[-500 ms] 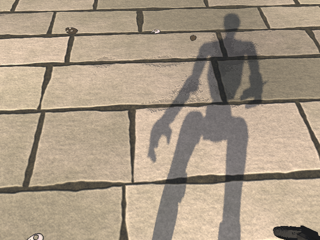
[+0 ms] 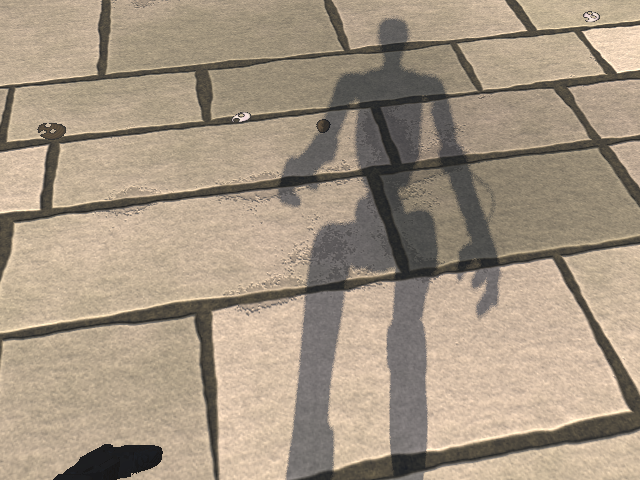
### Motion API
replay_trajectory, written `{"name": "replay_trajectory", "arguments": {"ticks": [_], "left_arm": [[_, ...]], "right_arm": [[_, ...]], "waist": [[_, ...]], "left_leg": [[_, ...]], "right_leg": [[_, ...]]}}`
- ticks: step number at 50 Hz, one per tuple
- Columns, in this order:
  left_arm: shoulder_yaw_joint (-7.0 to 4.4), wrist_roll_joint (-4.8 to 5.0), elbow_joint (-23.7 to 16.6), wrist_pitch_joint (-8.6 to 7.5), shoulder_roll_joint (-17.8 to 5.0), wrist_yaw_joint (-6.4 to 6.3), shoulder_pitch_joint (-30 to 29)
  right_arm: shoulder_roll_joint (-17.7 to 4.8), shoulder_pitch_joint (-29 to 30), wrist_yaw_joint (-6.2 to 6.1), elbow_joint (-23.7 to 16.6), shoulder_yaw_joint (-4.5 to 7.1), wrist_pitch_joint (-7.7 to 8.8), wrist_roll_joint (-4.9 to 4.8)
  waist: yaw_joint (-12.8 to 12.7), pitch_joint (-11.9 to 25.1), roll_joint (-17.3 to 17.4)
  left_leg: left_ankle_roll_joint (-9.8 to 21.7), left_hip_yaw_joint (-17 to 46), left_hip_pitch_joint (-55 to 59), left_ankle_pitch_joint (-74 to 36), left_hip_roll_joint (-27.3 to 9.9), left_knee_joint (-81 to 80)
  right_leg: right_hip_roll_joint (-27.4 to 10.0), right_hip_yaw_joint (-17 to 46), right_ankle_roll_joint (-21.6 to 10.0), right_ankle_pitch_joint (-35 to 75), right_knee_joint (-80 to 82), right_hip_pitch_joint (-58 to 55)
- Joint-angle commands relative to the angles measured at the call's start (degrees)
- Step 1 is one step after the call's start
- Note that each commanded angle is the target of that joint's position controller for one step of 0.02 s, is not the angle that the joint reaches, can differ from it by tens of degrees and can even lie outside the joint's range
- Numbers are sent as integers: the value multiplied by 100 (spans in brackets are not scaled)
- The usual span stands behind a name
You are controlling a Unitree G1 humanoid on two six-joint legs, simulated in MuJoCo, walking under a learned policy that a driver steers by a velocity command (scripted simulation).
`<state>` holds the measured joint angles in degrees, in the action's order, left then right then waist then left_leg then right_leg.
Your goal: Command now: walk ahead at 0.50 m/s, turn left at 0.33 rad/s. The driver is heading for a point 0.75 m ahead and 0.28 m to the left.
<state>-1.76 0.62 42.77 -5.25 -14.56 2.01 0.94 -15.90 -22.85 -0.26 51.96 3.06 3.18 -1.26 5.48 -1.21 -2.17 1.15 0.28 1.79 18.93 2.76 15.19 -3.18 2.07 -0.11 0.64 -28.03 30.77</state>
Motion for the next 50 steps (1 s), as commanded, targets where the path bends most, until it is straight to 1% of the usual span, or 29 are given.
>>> {"name": "replay_trajectory", "arguments": {"ticks": [1, 2, 3, 4, 5, 6, 7, 8, 9, 12, 16, 20, 23, 25, 26, 27, 28, 29, 30, 31, 32, 33, 35, 37, 38, 39, 43, 46, 50], "left_arm": [[-323, 1, -189, -158, -904, -25, 521], [-447, -66, 16, -169, -1196, -81, 1414], [-589, -176, 104, -137, -1741, -138, 2197], [-535, -116, 175, -75, -1511, -122, 2341], [-396, -70, 114, -59, -1044, -130, 1993], [-331, -55, 71, -46, -830, -149, 1639], [-282, -63, 95, -51, -678, -140, 1294], [-242, -95, 101, -78, -531, -133, 1054], [-260, -134, 131, -107, -567, -129, 920], [-330, -144, 246, -188, -677, -143, 788], [-404, -136, 388, -153, -885, -219, 929], [-472, -56, 509, -48, -1093, -271, 1241], [-529, 45, 607, 75, -1215, -271, 1421], [-576, 103, 602, 155, -1362, -280, 1364], [-601, 138, 583, 197, -1439, -287, 1309], [-599, 173, 557, 247, -1449, -287, 1202], [-528, 120, 526, 249, -1290, -299, 1254], [-297, -178, 250, 169, -566, -263, 1671], [-198, -86, 95, -67, -507, -200, 1531], [-324, 184, -50, -216, -1016, -142, 770], [-307, 213, -116, -298, -980, -140, 619], [-320, 40, 6, -302, -939, -202, 625], [-378, -67, 52, -192, -1012, -208, 907], [-371, -134, 76, -60, -842, -222, 869], [-341, -138, 0, -22, -751, -229, 815], [-324, -153, -78, -9, -755, -236, 591], [-242, -96, -328, -65, -556, -162, -252], [-210, -37, -420, -132, -564, -60, -526], [-259, -42, -480, -219, -769, 28, -509]], "right_arm": [[-1044, 180, -61, -255, 251, -18, -13], [-808, 203, -51, -329, 162, -11, 51], [-264, -168, -35, -535, 0, 57, 100], [-198, -418, -26, -536, -41, 142, -16], [-821, -72, -26, -548, 132, 163, -149], [-886, 302, -32, -648, 169, 153, -164], [-797, 463, -45, -677, 177, 118, -112], [-715, 462, -53, -668, 215, 46, -58], [-570, 354, -36, -679, 205, -29, -61], [-376, 467, -37, -799, 199, -192, -44], [-297, 988, 65, -1023, 168, -171, -2], [-210, 1786, 222, -1327, 101, -137, 4], [-298, 2111, 302, -1556, 119, -161, 2], [-442, 2006, 330, -1640, 190, -189, 16], [-575, 1699, 325, -1605, 267, -212, 18], [-779, 976, 304, -1433, 403, -228, -3], [-1170, -52, 216, -1132, 621, -266, -29], [-1893, -297, 107, -1065, 773, -279, -82], [-1809, -244, 164, -1339, 669, -153, -35], [-1324, -126, 219, -1309, 517, -50, 16], [-1163, 125, 220, -1298, 464, 18, 24], [-920, 562, 211, -1354, 383, 28, 15], [-779, 990, 154, -1531, 314, 44, 111], [-746, 959, 92, -1513, 307, 68, 70], [-978, 868, 53, -1492, 357, 85, 80], [-977, 765, 16, -1467, 367, 94, 51], [-986, 434, -74, -1331, 375, 42, 19], [-934, 190, -83, -1162, 357, 40, 6], [-891, 4, -108, -978, 344, -16, 33]], "waist": [[-750, 253, 681], [-1132, 992, 548], [-1201, 1974, -514], [-1139, 2480, -1513], [-1170, 1613, -866], [-1068, 985, -597], [-901, 541, -349], [-734, 272, -388], [-594, 154, -519], [-456, -40, -276], [-579, -153, -104], [-880, -359, 28], [-914, -456, -4], [-733, -270, -139], [-521, -15, -227], [-78, 372, -168], [387, 905, 82], [-4, 1276, 1620], [-50, 2239, 1532], [205, 1626, 814], [37, 1029, 669], [-221, 607, 193], [-592, 445, 543], [-625, 387, 276], [-665, 328, 556], [-566, 171, 493], [-249, 22, 618], [-90, -24, 699], [-138, -110, 840]], "left_leg": [[746, 949, -254, -3210, -1434, 787], [562, 742, -895, -2968, -1095, 1971], [161, 252, -2874, -1135, -319, 4083], [45, 549, -4032, 1531, -13, 5316], [82, 820, -4488, 1271, -382, 5815], [106, 652, -4551, 778, -640, 5804], [77, 577, -4365, 376, -819, 5560], [67, 610, -4126, 81, -980, 5307], [35, 599, -3822, -101, -1077, 5219], [-65, 566, -3874, -533, -1140, 4907], [-104, 421, -3978, -1660, -1110, 3626], [0, 27, -3929, -2035, -1007, 2604], [176, -135, -4031, -1613, -910, 2234], [375, -409, -3608, -1045, -638, 2140], [500, -591, -3104, -763, -412, 2141], [676, -755, -2137, -848, -120, 1879], [907, -541, -495, -1076, 29, 1659], [1720, 2087, 1441, -798, -1438, 1448], [2473, 4782, 2193, 564, -2236, 306], [2059, 4211, 1859, 451, -2147, -31], [1834, 3447, 1138, 57, -1952, 9], [1555, 2729, 291, -579, -1646, 1], [1557, 2222, -691, -1585, -1427, -164], [1441, 1797, -1030, -1830, -1141, -341], [1569, 1751, -1204, -2153, -1240, -368], [1543, 1606, -1253, -2414, -1165, -371], [1192, 1378, -1423, -1633, -850, -300], [1112, 1469, -1267, -1350, -1005, -213], [1027, 1851, -490, -1785, -1369, 294]], "right_leg": [[193, -149, -253, -338, 369, -1229], [-157, 100, -505, -218, 104, -2754], [-1573, 1923, -1146, -555, 33, -5051], [-2208, 3723, -1603, -1570, 785, -5557], [-2005, 3175, -1347, -2172, 1006, -4855], [-1809, 2384, -1140, -2098, 1153, -4097], [-1577, 1830, -1047, -1743, 1399, -3351], [-1388, 1353, -968, -1458, 1627, -2829], [-1338, 1046, -965, -1184, 1800, -2424], [-1265, 255, -1054, -430, 2101, -2108], [-1138, -559, -995, 47, 2176, -2329], [-1249, -997, -925, 127, 2155, -2774], [-1419, -1163, -795, 499, 1866, -3394], [-1445, -1331, -673, 1957, 1271, -3639], [-1407, -1423, -608, 2901, 684, -3671], [-1246, -1588, -482, 3429, -344, -3471], [-997, -1690, -242, 2805, -1803, -2577], [-241, -1610, 149, -1537, -3960, -106], [523, -153, 198, -3691, -5043, 1095], [207, 236, 39, -3200, -5200, 1706], [-37, 194, -93, -2664, -4808, 1754], [-282, 193, -112, -2232, -4292, 1348], [-461, 275, 20, -1825, -3722, 587], [-402, 154, 130, -1467, -3341, 403], [-330, 125, 248, -1260, -3003, 455], [-309, 120, 350, -1031, -2609, 565], [35, 104, 418, 304, -884, 252], [109, 91, 324, 775, -331, -30], [123, 124, 26, 99, 20, 2]]}}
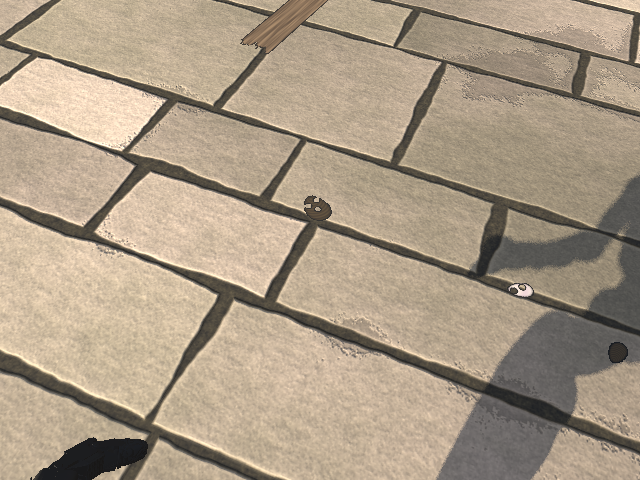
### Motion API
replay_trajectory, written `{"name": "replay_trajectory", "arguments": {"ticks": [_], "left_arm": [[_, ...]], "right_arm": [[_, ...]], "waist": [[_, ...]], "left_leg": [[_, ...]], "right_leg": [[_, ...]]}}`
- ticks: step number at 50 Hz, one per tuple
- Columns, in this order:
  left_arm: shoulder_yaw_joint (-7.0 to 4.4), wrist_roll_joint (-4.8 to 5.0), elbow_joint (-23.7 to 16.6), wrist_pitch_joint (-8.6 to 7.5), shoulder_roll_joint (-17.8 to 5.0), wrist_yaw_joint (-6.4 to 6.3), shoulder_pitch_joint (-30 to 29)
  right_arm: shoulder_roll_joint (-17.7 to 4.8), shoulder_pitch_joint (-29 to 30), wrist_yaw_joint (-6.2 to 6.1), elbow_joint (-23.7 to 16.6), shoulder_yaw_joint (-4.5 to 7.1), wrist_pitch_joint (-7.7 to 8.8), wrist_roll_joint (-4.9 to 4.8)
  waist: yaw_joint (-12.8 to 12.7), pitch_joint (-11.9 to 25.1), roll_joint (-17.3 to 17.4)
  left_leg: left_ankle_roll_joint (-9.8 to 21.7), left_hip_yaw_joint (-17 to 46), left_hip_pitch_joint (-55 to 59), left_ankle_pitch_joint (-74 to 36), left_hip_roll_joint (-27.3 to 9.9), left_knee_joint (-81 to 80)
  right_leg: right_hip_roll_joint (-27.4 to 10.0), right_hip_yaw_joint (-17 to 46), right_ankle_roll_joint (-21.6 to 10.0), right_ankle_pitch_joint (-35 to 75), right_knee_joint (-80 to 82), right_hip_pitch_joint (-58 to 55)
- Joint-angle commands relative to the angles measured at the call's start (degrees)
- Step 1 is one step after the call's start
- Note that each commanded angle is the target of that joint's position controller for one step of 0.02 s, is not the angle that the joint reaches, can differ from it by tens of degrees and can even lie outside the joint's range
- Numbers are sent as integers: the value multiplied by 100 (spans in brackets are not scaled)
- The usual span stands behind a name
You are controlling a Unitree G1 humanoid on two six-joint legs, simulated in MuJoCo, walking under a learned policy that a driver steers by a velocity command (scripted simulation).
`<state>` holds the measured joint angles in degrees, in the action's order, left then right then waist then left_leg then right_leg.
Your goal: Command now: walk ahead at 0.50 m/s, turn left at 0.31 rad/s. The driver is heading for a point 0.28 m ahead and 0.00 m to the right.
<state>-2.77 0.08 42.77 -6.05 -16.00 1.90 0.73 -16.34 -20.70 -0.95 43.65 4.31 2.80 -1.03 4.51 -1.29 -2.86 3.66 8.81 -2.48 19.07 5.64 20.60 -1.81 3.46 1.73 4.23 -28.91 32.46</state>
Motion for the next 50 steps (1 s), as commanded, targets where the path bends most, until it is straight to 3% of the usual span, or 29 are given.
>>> {"name": "replay_trajectory", "arguments": {"ticks": [1, 2, 3, 4, 5, 6, 7, 8, 9, 10, 11, 12, 14, 17, 21, 23, 24, 25, 26, 27, 28, 31, 36, 42, 50], "left_arm": [[-180, 11, -455, -155, -682, 36, -340], [-233, 3, -359, -175, -767, 18, 52], [-328, -44, -183, -196, -956, -10, 683], [-389, -159, -109, -206, -1251, -33, 1523], [-503, -192, 132, -137, -1619, 6, 2005], [-356, 11, 140, -123, -1052, 52, 2020], [-262, 22, 47, -98, -766, 40, 1610], [-156, -64, -25, -48, -540, 52, 1158], [-135, -98, -3, -49, -558, 51, 944], [-78, -98, 50, -71, -423, 48, 844], [-35, -101, 116, -77, -300, 46, 805], [-36, -117, 197, -67, -348, 30, 771], [-84, -80, 292, 3, -594, -31, 680], [-126, -43, 419, 123, -792, -89, 725], [-74, -9, 612, 257, -733, -104, 735], [-8, 42, 683, 302, -596, -103, 734], [47, -26, 725, 290, -456, -100, 912], [51, -134, 795, 265, -433, -76, 1375], [104, -114, 871, 286, -276, -85, 1549], [107, -98, 864, 333, -393, -103, 1213], [94, -77, 850, 383, -461, -128, 1008], [86, -88, 903, 503, -542, -183, 1022], [74, -45, 1064, 570, -586, -242, 952], [61, -35, 1280, 656, -575, -296, 909], [69, -48, 1527, 652, -558, -353, 996]], "right_arm": [[-868, -195, -41, -128, 229, -3, 19], [-873, -86, -38, -144, 223, -25, 16], [-732, -39, -20, -177, 164, -36, 41], [-536, -19, -31, -319, 61, -45, 128], [-127, -949, -33, -278, -42, 14, -8], [-586, -900, -50, -153, 10, 48, -29], [-872, -281, -54, -229, 98, 38, -58], [-843, 285, -87, -314, 94, -6, 67], [-764, 308, -88, -419, 100, -26, 97], [-702, 223, -82, -388, 106, -76, 134], [-569, 130, -66, -334, 88, -117, 107], [-373, 79, -77, -297, 42, -152, 76], [-213, 261, -100, -350, -29, -202, 90], [-239, 501, -101, -336, -49, -255, 100], [-363, 926, -95, -364, -2, -322, 110], [-383, 975, -93, -348, 15, -305, 183], [-585, 1021, -120, -389, 51, -292, 231], [-898, 1123, -156, -438, 110, -310, 210], [-686, 1253, -137, -375, 72, -344, 159], [-439, 1382, -83, -411, 33, -357, 140], [-376, 1400, -53, -386, 13, -352, 169], [-474, 1311, -15, -228, 32, -251, 164], [-476, 1356, -12, 14, 27, -187, 137], [-469, 1461, -20, 349, 16, -200, 123], [-438, 1531, -65, 816, -10, -247, 118]], "waist": [[-119, -84, 991], [-357, 69, 1030], [-653, 547, 907], [-997, 1401, 395], [-654, 2053, -1430], [-785, 1888, -1025], [-852, 1165, -450], [-755, 700, 264], [-530, 542, -7], [-377, 549, -86], [-319, 537, -273], [-240, 601, -295], [-244, 708, -319], [-353, 925, -305], [-438, 641, -236], [-331, 465, -128], [-404, 500, 142], [-755, 650, 694], [-831, 786, 1015], [-634, 540, 829], [-554, 393, 694], [-570, 361, 682], [-564, 513, 508], [-576, 442, 352], [-564, 243, 336]], "left_leg": [[735, 1060, 75, -2171, -1705, -90], [649, 994, 123, -2902, -1611, 285], [510, 753, -4, -3534, -1278, 1106], [250, 426, -765, -2736, -864, 2676], [-274, -41, -2899, 657, 120, 4739], [-329, 426, -3511, 1585, -8, 5441], [-363, 434, -3670, 1249, -203, 5650], [-346, 153, -3411, 967, -451, 5331], [-434, 71, -3233, 760, -588, 5091], [-484, -6, -2841, 637, -832, 4677], [-540, -76, -2576, 544, -856, 4245], [-582, -222, -2399, 486, -870, 3792], [-688, -409, -2122, 162, -884, 2896], [-680, -563, -1576, -691, -834, 2053], [-519, -600, -1233, -1075, -810, 1232], [-345, -608, -707, -1805, -796, 283], [-221, -243, -301, -2770, -1131, 171], [29, 55, 122, -3504, -1483, 498], [191, 42, 4, -2831, -1454, 607], [64, -78, -294, -2247, -1199, 583], [-40, -140, -401, -2200, -1093, 569], [-69, -182, -471, -2752, -1034, 658], [-20, -216, -383, -3305, -1010, 769], [-1, -274, -440, -3004, -950, 687], [-43, -365, -522, -2311, -843, 526]], "right_leg": [[22, -86, -258, -554, 145, -318], [134, -238, -395, -673, 319, -812], [100, -257, -601, -534, 355, -1802], [-778, 686, -981, 25, 125, -3312], [-1980, 3155, -1992, -142, 487, -5194], [-2109, 3784, -1966, -421, 887, -5131], [-1937, 2825, -1761, 178, 829, -4437], [-1491, 1814, -1391, 1152, 870, -3638], [-1556, 1552, -1566, 2149, 855, -3085], [-1370, 1205, -1521, 2644, 918, -2731], [-1145, 857, -1461, 2823, 1003, -2533], [-1018, 636, -1427, 2902, 1042, -2450], [-1033, 394, -1501, 3151, 1119, -2298], [-968, 154, -1405, 2964, 1147, -2289], [-959, 244, -1301, 1315, 1148, -2186], [-750, 272, -1002, 147, 981, -1981], [-549, 222, -734, -503, 814, -1794], [-152, -9, -511, -1422, 657, -1508], [14, -218, -354, -1931, 782, -1626], [59, -291, -285, -1918, 767, -1696], [58, -301, -288, -1806, 702, -1630], [-22, -248, -255, -1288, 599, -1836], [-77, -234, -217, -784, 471, -2145], [-76, -251, -183, -912, 526, -2264], [-61, -286, -162, -1313, 644, -2158]]}}
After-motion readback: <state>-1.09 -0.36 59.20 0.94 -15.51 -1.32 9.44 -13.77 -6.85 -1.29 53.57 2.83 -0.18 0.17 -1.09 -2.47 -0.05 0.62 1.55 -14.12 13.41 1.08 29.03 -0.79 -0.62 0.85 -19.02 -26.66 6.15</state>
